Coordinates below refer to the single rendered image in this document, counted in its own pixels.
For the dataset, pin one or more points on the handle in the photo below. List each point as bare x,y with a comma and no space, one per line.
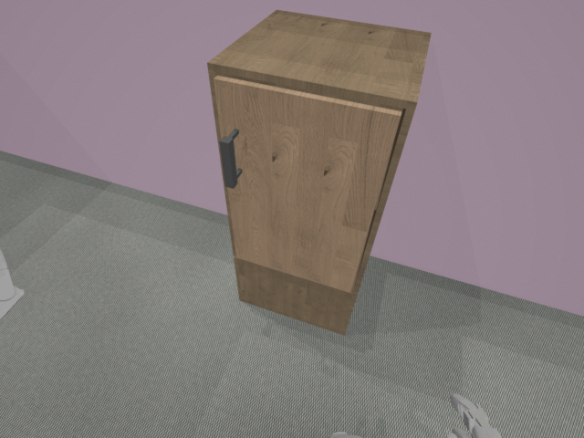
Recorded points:
227,148

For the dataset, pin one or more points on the cupboard door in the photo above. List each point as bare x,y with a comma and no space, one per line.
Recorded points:
312,168

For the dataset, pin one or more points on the left robot hand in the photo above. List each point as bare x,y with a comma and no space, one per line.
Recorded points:
9,294

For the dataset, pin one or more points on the right robot hand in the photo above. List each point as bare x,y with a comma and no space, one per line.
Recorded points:
475,419

